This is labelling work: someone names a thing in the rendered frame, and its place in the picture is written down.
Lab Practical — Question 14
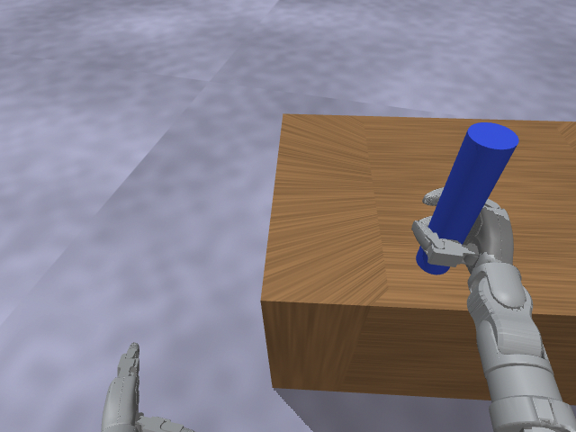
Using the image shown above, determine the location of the right robot hand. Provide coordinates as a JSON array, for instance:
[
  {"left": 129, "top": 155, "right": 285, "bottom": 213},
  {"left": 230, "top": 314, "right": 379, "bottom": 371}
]
[{"left": 411, "top": 187, "right": 514, "bottom": 275}]

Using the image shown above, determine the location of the right robot arm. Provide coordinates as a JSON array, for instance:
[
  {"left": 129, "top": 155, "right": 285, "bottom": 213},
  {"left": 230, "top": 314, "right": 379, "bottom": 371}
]
[{"left": 467, "top": 262, "right": 576, "bottom": 432}]

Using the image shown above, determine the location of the left robot hand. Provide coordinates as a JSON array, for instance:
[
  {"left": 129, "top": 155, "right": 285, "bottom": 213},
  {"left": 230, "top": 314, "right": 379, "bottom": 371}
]
[{"left": 101, "top": 342, "right": 195, "bottom": 432}]

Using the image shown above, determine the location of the can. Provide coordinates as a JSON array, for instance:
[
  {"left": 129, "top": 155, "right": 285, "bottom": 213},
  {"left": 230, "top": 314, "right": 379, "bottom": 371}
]
[{"left": 416, "top": 122, "right": 519, "bottom": 275}]

